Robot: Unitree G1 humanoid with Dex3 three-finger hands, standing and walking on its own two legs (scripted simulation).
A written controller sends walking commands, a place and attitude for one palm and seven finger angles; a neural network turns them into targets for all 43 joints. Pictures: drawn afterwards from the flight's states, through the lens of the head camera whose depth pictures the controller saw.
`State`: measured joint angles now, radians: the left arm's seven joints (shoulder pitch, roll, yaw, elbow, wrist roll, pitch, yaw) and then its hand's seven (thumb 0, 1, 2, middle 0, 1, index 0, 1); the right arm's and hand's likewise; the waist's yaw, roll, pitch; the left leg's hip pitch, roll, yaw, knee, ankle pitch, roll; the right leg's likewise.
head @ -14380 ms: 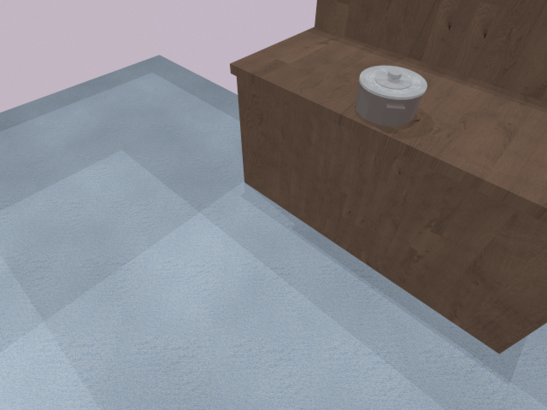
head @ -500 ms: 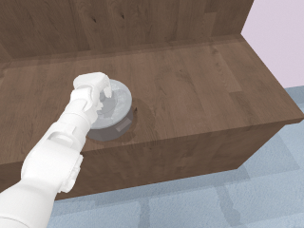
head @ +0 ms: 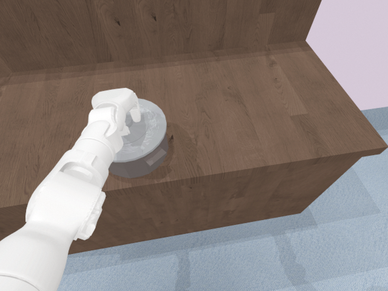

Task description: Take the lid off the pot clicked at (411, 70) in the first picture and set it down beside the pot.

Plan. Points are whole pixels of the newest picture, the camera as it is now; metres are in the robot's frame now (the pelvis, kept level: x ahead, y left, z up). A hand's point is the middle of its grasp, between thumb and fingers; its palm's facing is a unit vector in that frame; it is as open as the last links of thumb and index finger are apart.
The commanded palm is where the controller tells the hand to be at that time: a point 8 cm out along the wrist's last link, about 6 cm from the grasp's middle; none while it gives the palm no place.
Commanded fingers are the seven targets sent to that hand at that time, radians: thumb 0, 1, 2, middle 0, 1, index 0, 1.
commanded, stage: close the fingers and squeeze the knob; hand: left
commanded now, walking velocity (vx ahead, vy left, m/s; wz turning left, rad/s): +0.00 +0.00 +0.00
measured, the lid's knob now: (124, 121) +0.51 +0.14 +0.03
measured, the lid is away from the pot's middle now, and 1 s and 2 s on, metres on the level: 0.00 0.00 0.01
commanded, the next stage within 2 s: lift the lid straight up in 0.32 s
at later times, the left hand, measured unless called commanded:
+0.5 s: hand (121, 124) +0.48 +0.14 +0.05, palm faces -0.36 -0.08 -0.93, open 6.6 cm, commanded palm +0.47 +0.14 +0.12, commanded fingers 0.00 0.83 0.75 -0.93 -1.02 -0.94 -1.04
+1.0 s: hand (118, 116) +0.48 +0.13 +0.08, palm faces -0.33 -0.08 -0.94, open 6.6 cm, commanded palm +0.48 +0.14 +0.16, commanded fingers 0.00 0.83 0.76 -0.93 -1.02 -0.95 -1.04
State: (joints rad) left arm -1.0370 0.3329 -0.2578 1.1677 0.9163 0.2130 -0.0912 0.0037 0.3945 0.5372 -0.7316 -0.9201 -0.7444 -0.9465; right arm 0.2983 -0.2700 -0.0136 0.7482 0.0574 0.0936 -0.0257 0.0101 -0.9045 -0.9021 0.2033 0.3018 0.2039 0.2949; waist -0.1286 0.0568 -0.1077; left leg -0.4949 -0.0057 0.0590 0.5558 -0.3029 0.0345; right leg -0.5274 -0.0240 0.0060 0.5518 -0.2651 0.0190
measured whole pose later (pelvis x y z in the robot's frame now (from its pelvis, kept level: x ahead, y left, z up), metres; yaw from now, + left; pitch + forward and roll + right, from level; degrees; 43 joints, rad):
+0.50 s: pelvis +0.00 +0.00 +0.00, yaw +0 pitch +13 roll +0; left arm -0.98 0.34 -0.24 1.12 0.91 0.20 -0.08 0.01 0.39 0.56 -0.72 -0.93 -0.75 -0.93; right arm 0.30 -0.27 -0.02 0.75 0.06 0.09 -0.02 0.01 -0.90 -0.90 0.20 0.30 0.20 0.29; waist -0.12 0.06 -0.11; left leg -0.47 0.00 0.06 0.54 -0.30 0.03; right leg -0.50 -0.02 0.01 0.53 -0.26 0.02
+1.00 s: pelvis +0.01 +0.00 +0.01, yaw +0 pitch +11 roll +0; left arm -1.00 0.32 -0.27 1.05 0.90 0.24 -0.13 0.01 0.39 0.56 -0.73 -0.92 -0.75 -0.93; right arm 0.25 -0.26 0.00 0.74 0.06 0.07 -0.03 0.01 -0.90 -0.90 0.20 0.30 0.20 0.29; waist -0.10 0.07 -0.10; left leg -0.40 -0.01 0.05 0.50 -0.29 0.04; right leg -0.44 -0.03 0.00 0.51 -0.26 0.02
